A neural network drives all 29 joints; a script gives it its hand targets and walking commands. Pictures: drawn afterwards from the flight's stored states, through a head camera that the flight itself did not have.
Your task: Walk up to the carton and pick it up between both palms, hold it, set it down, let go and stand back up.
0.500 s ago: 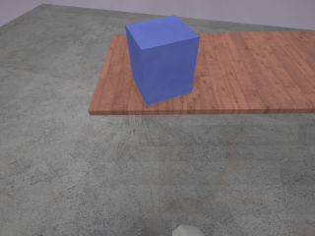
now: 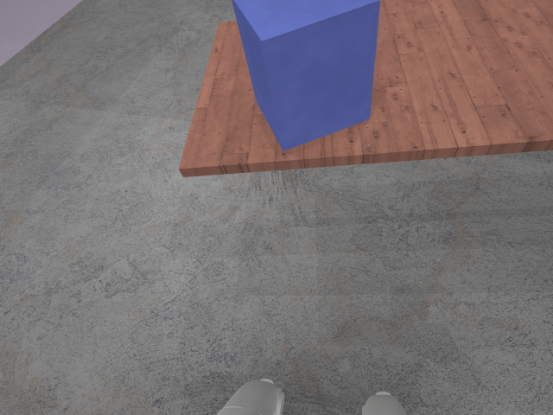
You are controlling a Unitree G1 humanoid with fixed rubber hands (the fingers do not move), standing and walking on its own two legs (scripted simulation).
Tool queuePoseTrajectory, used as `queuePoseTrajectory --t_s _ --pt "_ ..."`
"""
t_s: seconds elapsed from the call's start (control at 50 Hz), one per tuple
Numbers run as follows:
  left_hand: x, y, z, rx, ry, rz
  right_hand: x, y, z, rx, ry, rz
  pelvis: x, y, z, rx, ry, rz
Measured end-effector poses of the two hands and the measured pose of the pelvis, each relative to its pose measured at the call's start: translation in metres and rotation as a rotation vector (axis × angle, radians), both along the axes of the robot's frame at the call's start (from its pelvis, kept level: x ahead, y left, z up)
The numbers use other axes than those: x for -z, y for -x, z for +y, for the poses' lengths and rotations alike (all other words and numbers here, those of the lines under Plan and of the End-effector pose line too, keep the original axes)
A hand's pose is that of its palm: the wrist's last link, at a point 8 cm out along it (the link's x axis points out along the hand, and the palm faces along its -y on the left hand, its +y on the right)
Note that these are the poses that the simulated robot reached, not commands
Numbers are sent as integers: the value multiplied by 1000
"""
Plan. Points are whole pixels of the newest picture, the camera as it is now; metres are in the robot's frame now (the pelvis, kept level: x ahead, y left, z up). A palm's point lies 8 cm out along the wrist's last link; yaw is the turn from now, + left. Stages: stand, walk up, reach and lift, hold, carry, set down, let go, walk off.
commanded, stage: walk up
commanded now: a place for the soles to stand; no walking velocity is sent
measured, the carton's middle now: (305, 61) +0.78 -0.03 +0.05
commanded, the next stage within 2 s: none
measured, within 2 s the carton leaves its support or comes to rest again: neither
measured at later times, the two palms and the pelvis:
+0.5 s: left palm out of the picture +0.04 +0.39 -0.12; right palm out of the picture +0.10 -0.22 -0.11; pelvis -0.01 +0.07 +0.00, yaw +5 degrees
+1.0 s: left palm out of the picture +0.02 +0.37 -0.10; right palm out of the picture +0.06 -0.25 -0.12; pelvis -0.04 +0.05 +0.00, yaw +4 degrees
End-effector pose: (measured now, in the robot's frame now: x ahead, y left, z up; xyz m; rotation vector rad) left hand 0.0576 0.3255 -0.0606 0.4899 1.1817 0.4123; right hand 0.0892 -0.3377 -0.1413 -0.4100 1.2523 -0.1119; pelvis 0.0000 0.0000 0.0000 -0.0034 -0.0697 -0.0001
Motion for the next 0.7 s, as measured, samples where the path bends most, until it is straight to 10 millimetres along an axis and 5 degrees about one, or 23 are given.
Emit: queuePoseTrajectory --t_s 0.14,0.32,0.44,0.56,0.7 --pt "39 11 63 -26 71 -18 -14 -6 68 -47 34 -36 13 8 61 -47 22 -26" --pt "55 20 81 -51 166 7 -38 -11 125 -57 16 -64 -1 9 87 -81 22 0" --pt "61 17 72 -45 193 11 -39 -14 128 -51 12 -88 0 6 82 -81 14 4" --pt "54 16 55 -40 178 7 -30 -14 110 -46 -5 -91 1 7 63 -79 -3 0" --pt "37 22 65 -32 135 -24 -28 -8 92 -67 23 -87 1 18 66 -78 2 -12"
